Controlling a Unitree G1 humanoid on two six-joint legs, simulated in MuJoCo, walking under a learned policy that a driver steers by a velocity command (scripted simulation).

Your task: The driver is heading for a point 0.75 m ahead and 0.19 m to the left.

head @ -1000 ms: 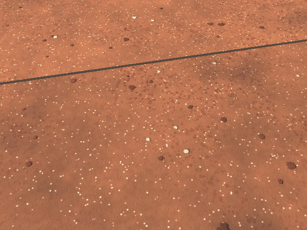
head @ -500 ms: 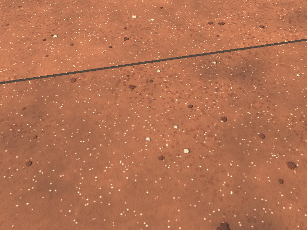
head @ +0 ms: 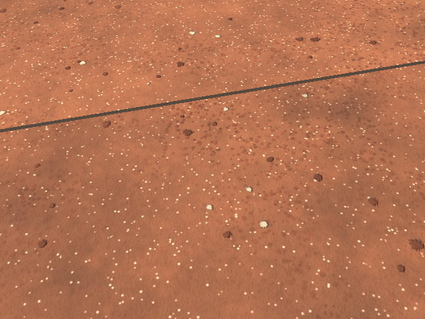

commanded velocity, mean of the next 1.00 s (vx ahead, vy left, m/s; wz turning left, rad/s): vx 0.05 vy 0.00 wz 0.42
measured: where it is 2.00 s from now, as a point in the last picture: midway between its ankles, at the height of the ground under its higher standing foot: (160, 316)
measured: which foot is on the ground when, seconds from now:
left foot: down 0.00-0.02, up 0.04-0.46, down 0.48-0.94, up 0.96-1.00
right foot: down 0.00-0.48, up 0.50-0.90, down 0.92-1.00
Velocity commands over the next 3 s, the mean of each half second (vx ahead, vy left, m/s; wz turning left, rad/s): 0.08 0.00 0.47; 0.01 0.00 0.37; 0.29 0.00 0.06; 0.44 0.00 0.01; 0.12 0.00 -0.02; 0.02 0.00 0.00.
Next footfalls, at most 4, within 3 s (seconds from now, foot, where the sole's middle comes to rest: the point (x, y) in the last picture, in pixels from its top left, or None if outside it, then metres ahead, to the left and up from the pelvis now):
0.48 left None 0.15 0.13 -0.77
0.92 right None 0.21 -0.09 -0.77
1.18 left None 0.13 0.13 -0.77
1.66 right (207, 312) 0.54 0.06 -0.77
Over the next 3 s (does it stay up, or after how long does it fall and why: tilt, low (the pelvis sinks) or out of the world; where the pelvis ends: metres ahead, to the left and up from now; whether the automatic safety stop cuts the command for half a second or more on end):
stays up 0.66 0.21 0.00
